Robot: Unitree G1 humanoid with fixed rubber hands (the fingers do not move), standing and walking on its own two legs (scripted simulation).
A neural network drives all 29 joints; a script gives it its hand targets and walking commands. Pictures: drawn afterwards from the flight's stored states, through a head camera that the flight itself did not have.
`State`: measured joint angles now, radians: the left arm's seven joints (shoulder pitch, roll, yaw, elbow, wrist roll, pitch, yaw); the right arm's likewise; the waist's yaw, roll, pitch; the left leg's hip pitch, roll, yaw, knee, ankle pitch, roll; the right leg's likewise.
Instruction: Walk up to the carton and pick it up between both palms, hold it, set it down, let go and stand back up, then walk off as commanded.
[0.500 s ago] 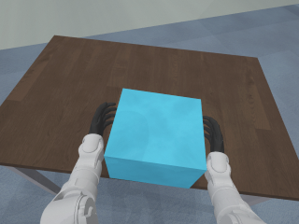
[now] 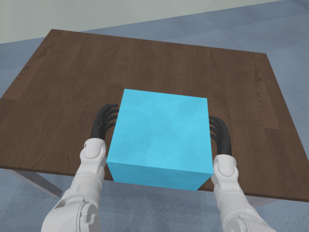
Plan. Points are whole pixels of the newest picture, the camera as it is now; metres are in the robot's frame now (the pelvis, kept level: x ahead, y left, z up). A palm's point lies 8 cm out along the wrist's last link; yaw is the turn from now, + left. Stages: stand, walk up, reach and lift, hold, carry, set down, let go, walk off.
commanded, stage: set down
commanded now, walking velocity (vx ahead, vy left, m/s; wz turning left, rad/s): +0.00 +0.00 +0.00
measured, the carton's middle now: (160, 140) +0.39 +0.01 -0.04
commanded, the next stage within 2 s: none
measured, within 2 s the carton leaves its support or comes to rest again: neither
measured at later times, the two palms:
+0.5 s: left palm (100, 130) +0.39 +0.18 +0.00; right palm (221, 146) +0.37 -0.16 +0.00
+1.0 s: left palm (87, 139) +0.37 +0.21 -0.01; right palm (235, 149) +0.36 -0.20 +0.00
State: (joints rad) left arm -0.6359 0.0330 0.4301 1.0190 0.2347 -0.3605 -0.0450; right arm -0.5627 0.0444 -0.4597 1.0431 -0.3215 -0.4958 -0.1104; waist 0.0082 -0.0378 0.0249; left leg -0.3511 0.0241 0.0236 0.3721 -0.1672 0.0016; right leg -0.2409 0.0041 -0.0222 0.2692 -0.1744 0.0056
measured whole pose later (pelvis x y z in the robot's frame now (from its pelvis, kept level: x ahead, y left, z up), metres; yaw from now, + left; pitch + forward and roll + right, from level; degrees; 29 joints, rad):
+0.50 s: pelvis +0.00 +0.00 -0.01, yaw -1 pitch +12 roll -2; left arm -0.76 0.11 0.25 1.26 0.16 -0.39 0.07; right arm -0.71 -0.06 -0.33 1.35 -0.06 -0.46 -0.11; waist 0.01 -0.04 -0.08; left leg -0.51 0.05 0.02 0.53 -0.23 0.00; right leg -0.39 0.02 -0.02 0.41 -0.23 0.01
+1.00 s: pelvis -0.04 +0.01 -0.04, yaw -1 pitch +16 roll -3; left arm -0.85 0.24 -0.04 1.44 -0.17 -0.46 0.04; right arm -0.85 -0.22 -0.03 1.49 0.34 -0.44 -0.05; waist 0.02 -0.04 -0.15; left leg -0.75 0.05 0.02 0.73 -0.27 0.01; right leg -0.65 0.02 -0.02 0.66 -0.29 0.01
